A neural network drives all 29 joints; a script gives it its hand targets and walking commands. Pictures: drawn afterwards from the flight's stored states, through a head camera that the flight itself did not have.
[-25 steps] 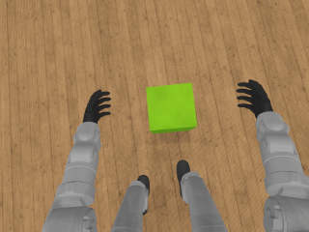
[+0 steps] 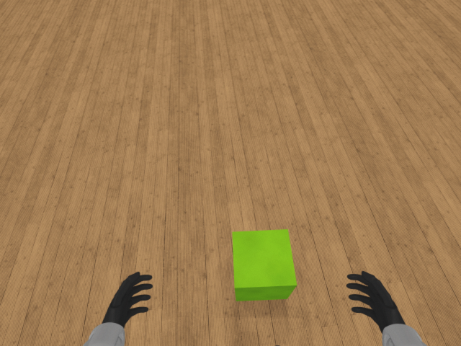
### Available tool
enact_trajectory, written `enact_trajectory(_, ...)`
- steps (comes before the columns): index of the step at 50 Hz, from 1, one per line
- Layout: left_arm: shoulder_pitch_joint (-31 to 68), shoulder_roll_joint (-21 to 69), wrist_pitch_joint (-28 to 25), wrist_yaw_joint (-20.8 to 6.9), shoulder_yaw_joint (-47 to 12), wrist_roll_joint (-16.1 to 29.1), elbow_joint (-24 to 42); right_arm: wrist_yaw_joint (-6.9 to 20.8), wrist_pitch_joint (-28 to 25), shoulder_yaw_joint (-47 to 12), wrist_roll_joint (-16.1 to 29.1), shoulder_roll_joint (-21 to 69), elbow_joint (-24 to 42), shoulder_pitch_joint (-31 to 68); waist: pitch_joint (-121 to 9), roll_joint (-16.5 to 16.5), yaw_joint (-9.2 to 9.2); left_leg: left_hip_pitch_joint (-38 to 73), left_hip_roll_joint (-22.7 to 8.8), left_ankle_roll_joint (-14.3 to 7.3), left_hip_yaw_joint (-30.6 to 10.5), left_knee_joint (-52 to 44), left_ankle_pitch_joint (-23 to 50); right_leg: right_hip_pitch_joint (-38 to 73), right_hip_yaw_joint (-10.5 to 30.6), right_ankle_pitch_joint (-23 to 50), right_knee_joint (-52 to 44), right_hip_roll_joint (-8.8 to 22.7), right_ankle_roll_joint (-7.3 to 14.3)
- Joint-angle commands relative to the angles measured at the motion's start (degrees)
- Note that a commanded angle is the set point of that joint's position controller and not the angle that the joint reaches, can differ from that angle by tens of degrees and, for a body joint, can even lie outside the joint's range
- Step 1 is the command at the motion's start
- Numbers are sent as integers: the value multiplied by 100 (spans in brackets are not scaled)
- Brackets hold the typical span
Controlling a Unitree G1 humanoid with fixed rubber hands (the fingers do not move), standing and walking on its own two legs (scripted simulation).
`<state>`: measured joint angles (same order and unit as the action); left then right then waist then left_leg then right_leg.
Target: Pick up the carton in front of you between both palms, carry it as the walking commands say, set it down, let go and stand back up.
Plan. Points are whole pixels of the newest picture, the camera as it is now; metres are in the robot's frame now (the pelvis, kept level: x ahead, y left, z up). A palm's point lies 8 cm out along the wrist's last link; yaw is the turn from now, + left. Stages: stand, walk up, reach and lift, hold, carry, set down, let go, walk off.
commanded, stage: let go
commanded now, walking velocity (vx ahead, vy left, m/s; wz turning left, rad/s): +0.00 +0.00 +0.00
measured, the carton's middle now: (260, 266) +0.42 -0.06 -0.65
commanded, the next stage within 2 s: stand in 0.44 s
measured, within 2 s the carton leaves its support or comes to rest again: neither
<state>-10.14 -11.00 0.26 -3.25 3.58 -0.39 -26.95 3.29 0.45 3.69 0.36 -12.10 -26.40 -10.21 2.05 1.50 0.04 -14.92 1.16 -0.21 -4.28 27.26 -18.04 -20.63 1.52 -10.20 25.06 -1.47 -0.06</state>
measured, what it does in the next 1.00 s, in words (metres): stands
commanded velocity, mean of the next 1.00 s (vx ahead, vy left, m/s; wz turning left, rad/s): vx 0.00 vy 0.00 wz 0.00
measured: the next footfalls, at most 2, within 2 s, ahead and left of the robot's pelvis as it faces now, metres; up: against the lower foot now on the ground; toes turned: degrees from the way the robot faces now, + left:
none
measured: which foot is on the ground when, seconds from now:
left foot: down 0.00-1.00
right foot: down 0.00-1.00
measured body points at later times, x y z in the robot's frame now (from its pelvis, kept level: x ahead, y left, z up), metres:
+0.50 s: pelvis +0.01 +0.00 +0.00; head +0.03 +0.00 +0.45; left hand +0.18 +0.24 -0.08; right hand +0.18 -0.24 -0.08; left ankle -0.05 +0.12 -0.74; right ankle +0.02 -0.12 -0.74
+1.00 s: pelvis +0.03 -0.01 +0.00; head +0.04 -0.01 +0.45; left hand +0.16 +0.29 -0.10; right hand +0.16 -0.29 -0.10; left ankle -0.05 +0.12 -0.74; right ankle +0.02 -0.12 -0.74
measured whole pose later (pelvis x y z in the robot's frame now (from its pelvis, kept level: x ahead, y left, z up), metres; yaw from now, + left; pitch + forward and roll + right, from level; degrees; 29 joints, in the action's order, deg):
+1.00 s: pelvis +0.03 -0.01 +0.00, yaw +1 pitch +0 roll -1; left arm -8.1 -18.2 0.0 1.1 2.4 -2.0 -46.0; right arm -1.4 1.1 2.2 -1.9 -19.6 -39.8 -12.8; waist 0.8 1.8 0.0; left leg -6.3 1.1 0.0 -5.4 28.4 -21.9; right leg -13.3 0.3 -16.4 29.8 -1.5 0.6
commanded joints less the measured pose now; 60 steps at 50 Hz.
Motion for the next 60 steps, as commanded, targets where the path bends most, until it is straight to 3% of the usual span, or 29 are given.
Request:
enact_trajectory(1,74,-496,69,-51,7,39,694,24,106,89,-8,-590,665,-62,-455,122,-47,-648,-61,133,180,-955,891,2452,-139,987,-76,-164,-45)
enact_trajectory(9,107,-530,455,-57,-15,-6,694,89,538,78,-64,-611,795,-34,256,125,-19,-843,-180,57,147,-1138,498,2950,-200,784,-20,-177,-79)
enact_trajectory(17,-54,-567,580,-39,38,-59,726,50,636,98,-96,-591,842,-199,-66,4,-2,-168,-54,143,218,-797,1554,2909,-95,1442,-37,-153,-45)
enact_trajectory(22,-14,-570,551,-53,37,-60,748,49,584,87,-73,-546,818,-176,-178,-21,3,13,2,153,240,-734,1759,2855,-42,1721,-53,-128,-60)
enact_trajectory(23,134,-1318,392,277,271,-124,-137,-267,420,216,-192,-1360,98,5,-377,-103,120,-36,-209,276,159,-341,1424,1778,-9,1180,159,339,-139)
enact_trajectory(27,125,-1231,164,423,172,-216,-483,-411,194,159,-260,-1229,-93,-39,-379,30,22,171,-341,140,-122,-298,523,1113,138,-67,82,301,-61)
enact_trajectory(35,276,-1402,-22,393,132,-188,-1035,-414,67,143,-225,-1417,-514,-91,-545,-74,-37,294,-414,67,-234,-66,1606,1216,278,1115,289,447,93)
enact_trajectory(40,256,-1551,-69,439,122,-175,-1307,-462,31,127,-232,-1519,-727,-188,-606,-139,-28,412,-444,54,-273,-54,1938,1369,336,1484,300,533,145)
enact_trajectory(49,345,-1625,-108,467,94,-152,-1641,-502,-22,66,-220,-1590,-1024,-229,-558,-112,7,451,-482,33,-335,-179,2053,1521,370,1625,258,588,172)
enact_trajectory(60,478,-1681,-115,457,56,-133,-1979,-511,-66,-2,-209,-1668,-1334,-176,-388,-90,11,464,-524,7,-421,-459,1700,1568,427,1300,34,612,171)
